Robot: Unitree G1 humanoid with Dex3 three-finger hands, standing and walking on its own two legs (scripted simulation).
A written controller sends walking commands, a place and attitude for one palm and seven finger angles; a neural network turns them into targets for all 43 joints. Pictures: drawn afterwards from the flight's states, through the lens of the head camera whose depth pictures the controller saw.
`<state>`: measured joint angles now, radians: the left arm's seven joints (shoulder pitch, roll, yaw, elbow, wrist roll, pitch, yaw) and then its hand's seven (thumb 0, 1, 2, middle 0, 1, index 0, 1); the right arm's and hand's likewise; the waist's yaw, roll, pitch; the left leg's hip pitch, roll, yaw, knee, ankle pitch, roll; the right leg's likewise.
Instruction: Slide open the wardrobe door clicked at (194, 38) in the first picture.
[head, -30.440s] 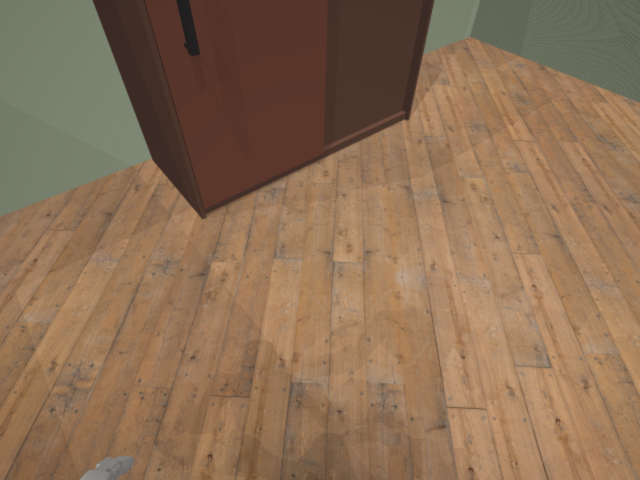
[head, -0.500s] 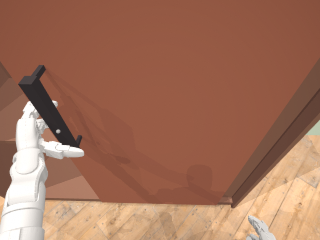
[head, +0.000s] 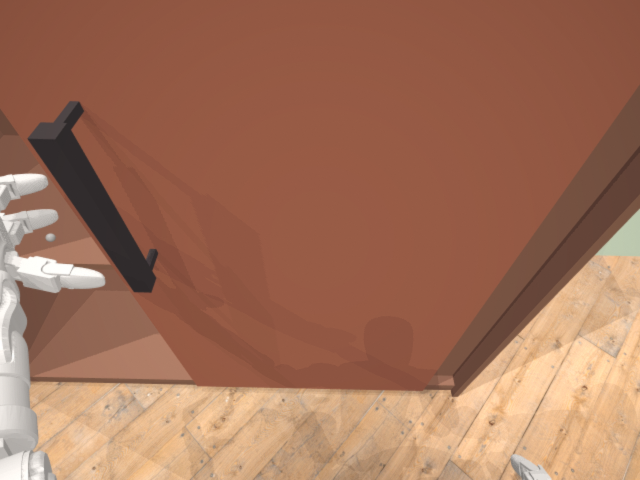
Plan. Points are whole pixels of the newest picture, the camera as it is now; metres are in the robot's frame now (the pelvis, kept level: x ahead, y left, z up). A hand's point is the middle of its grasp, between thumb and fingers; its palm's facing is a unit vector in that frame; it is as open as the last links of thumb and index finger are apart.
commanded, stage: slip the hand off the handle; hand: left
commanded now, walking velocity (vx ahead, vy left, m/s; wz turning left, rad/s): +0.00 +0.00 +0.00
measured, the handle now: (114, 211) +0.41 +0.30 +0.10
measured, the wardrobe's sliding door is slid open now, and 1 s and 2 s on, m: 0.55 0.55 0.55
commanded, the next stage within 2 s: draw the hand back to the body in 0.72 s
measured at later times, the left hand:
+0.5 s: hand (18, 289) +0.28 +0.35 +0.11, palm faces +0.45 -0.86 -0.24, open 14.6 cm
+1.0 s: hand out of the picture +0.22 +0.32 +0.13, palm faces +0.31 -0.95 -0.09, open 14.7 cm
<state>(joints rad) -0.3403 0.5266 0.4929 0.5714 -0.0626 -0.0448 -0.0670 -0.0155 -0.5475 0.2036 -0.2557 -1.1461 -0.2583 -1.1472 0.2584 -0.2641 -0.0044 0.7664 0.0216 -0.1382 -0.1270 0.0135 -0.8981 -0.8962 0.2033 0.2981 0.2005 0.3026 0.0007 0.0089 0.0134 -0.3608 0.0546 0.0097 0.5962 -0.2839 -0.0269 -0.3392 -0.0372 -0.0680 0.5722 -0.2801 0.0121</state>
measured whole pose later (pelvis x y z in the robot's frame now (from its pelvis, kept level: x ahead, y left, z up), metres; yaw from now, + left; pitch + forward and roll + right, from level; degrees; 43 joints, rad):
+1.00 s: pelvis +0.00 -0.01 +0.00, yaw +2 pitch -2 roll -1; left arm 0.08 0.45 0.52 0.15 -0.35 -0.01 -0.35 -0.02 -0.55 0.20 -0.25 -1.15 -0.26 -1.15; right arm 0.19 -0.26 0.04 0.73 0.05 -0.25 -0.17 0.02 -0.90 -0.90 0.20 0.30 0.20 0.30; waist 0.08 0.04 0.03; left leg -0.26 0.05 -0.03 0.60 -0.29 -0.03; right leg -0.22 -0.03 -0.10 0.56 -0.29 0.01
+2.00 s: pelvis +0.00 +0.01 +0.01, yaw -1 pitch -7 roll +0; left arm 0.45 0.32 0.32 -0.42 -0.07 -0.11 0.15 0.00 0.51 0.72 -0.22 -0.52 -0.22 -0.52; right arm 0.18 -0.22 0.01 0.71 -0.02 -0.21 -0.09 0.02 -0.90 -0.90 0.20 0.30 0.20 0.30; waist 0.08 0.05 0.05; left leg -0.08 0.05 0.04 0.43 -0.23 -0.02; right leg -0.07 -0.03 -0.04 0.40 -0.22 0.02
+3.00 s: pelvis -0.05 +0.03 +0.00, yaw -2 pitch -1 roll +0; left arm 0.52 0.41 0.44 -0.47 -0.04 -0.18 0.17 0.01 0.89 0.90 -0.21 -0.30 -0.22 -0.30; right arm 0.20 -0.20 0.02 0.57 0.00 -0.08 -0.10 0.02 -0.90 -0.90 0.20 0.30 0.20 0.30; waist 0.03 0.00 0.04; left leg -0.34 0.02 0.07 0.58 -0.21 0.02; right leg -0.33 -0.04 0.02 0.59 -0.24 0.04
